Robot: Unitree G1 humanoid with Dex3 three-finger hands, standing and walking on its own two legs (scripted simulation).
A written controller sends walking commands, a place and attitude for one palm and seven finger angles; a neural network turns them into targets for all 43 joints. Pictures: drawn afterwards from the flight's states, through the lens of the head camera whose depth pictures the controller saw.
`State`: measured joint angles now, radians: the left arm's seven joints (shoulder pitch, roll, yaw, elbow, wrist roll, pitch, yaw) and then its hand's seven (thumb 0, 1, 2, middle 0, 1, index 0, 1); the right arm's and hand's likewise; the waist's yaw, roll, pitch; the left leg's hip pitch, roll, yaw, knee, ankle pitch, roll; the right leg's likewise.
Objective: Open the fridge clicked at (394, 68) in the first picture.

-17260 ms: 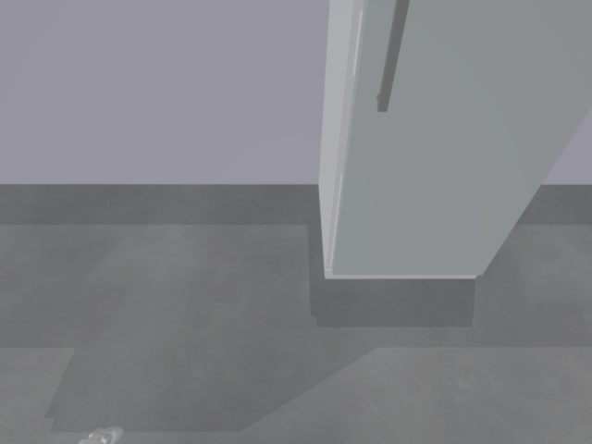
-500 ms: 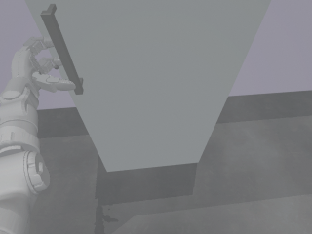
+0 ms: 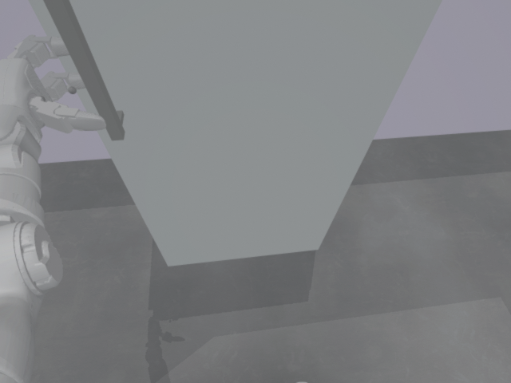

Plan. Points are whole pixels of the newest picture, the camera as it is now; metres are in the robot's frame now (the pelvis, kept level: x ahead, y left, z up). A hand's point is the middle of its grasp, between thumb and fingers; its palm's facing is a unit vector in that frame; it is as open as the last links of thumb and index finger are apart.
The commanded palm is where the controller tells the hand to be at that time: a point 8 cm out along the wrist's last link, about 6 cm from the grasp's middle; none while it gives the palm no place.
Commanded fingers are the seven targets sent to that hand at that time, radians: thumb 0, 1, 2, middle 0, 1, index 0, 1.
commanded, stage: slide the fingers in behind the handle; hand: left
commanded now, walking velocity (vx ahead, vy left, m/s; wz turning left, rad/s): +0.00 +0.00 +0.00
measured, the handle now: (94, 70) +0.54 +0.21 +0.18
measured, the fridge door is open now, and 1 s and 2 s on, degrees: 0 0 0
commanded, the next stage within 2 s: grip the handle and tug to test in 1.82 s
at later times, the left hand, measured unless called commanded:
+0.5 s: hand (77, 95) +0.48 +0.22 +0.18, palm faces +0.06 -1.00 +0.00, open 14.0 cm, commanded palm +0.46 +0.27 +0.19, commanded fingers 0.00 -0.50 0.30 -0.30 -1.20 -0.30 -1.20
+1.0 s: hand (99, 90) +0.49 +0.19 +0.19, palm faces +0.06 -1.00 -0.01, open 14.0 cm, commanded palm +0.46 +0.25 +0.19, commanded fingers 0.00 -0.50 0.30 -0.30 -1.20 -0.30 -1.20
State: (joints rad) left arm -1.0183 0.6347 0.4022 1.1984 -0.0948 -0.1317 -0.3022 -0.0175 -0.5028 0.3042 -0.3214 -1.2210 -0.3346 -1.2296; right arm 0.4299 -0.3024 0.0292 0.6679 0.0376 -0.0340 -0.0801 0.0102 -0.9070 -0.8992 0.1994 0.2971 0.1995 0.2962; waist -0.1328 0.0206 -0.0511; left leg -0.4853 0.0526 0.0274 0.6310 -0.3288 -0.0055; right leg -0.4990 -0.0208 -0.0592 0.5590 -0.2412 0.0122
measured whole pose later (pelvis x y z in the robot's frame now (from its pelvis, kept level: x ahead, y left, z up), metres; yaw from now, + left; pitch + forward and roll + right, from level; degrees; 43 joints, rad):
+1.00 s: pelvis +0.00 +0.00 +0.00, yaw +0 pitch +8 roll -1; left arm -0.96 0.49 0.35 1.08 -0.12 -0.10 -0.21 -0.02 -0.50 0.30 -0.30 -1.20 -0.30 -1.20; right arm 0.39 -0.28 0.03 0.66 0.04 -0.04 -0.07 0.01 -0.91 -0.90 0.20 0.30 0.20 0.30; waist -0.10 0.03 -0.05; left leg -0.42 0.05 0.03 0.61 -0.32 -0.01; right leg -0.45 -0.02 -0.06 0.56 -0.25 0.01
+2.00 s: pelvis +0.00 +0.00 +0.00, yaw +0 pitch +8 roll -1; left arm -0.91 0.47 0.35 1.03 -0.12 -0.07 -0.19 -0.02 -0.49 0.31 -0.30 -1.20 -0.30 -1.20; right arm 0.39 -0.28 0.02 0.66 0.04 -0.04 -0.07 0.01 -0.91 -0.90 0.20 0.30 0.20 0.30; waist -0.09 0.03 -0.06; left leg -0.40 0.05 0.04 0.60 -0.33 0.00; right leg -0.43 -0.03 -0.04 0.54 -0.25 0.02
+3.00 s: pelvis +0.01 +0.00 +0.00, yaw -1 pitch +8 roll -1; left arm -0.90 0.44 0.34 0.99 -0.13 -0.07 -0.14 0.00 0.75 0.83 -0.39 -1.40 -0.38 -1.40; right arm 0.39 -0.28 0.02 0.67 0.04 -0.05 -0.06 0.01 -0.91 -0.90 0.20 0.30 0.20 0.30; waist -0.09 0.04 -0.06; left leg -0.39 0.05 0.04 0.59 -0.33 -0.01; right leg -0.42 -0.02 -0.04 0.54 -0.25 0.01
